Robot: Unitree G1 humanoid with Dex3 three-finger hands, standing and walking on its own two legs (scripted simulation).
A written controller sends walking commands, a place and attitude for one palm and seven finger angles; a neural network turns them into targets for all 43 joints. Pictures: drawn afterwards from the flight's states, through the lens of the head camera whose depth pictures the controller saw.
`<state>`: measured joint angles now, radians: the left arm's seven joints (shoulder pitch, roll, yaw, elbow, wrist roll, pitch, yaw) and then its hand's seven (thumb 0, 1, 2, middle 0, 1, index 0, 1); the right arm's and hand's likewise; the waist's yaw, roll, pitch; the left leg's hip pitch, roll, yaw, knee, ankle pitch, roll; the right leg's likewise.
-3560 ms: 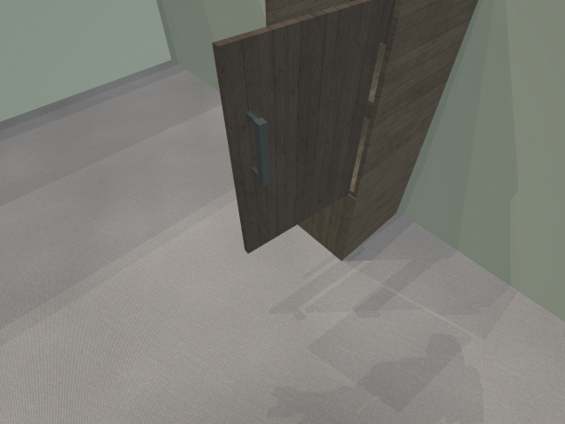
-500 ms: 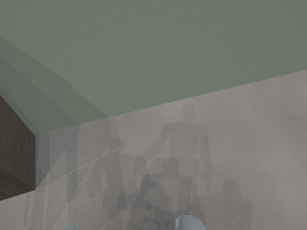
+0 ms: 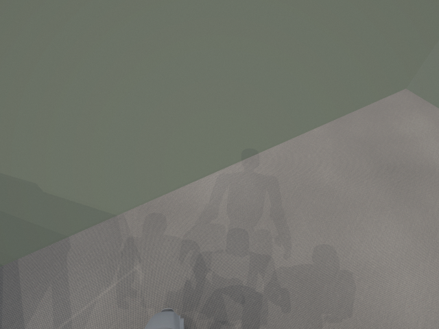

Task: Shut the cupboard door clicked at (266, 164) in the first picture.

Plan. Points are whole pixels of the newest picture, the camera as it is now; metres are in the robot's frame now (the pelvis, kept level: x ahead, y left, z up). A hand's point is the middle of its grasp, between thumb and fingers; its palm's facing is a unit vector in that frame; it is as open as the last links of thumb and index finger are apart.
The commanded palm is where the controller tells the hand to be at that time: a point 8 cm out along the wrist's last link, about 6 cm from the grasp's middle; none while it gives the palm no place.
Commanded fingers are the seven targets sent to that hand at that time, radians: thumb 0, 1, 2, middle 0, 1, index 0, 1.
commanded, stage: walk to a spot facing it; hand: left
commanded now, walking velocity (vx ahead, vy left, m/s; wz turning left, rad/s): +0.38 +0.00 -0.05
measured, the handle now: out of the picture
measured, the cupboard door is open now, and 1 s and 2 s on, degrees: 84 84 84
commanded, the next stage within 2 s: turn to face it in 0.34 s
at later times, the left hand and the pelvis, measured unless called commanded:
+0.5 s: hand (150, 246) +0.32 +0.19 -0.17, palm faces -0.13 -0.97 -0.21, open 7.4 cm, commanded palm none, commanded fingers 0.00 0.90 0.90 -0.20 -0.30 -0.20 -0.30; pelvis +0.21 +0.00 -0.01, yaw -7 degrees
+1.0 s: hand (157, 221) +0.40 +0.19 -0.19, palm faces +0.18 -0.96 -0.20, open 7.3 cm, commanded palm none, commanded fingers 0.00 0.90 0.90 -0.20 -0.30 -0.20 -0.30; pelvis +0.32 -0.02 -0.02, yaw +9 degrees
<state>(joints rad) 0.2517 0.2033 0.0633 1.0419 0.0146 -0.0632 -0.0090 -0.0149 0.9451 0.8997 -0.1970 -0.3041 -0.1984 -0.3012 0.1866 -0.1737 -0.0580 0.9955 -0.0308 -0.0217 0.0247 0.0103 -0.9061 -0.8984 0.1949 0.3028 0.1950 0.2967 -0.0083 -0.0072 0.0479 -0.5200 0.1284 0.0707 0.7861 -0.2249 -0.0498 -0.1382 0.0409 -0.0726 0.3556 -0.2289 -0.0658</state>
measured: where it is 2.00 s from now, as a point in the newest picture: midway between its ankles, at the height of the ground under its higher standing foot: (242, 291)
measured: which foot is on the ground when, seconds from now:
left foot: up 0.00-0.12, down 0.14-0.52, up 0.54-0.82, down 0.84-1.00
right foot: down 0.00-0.14, up 0.16-0.52, down 0.54-0.84, up 0.86-1.00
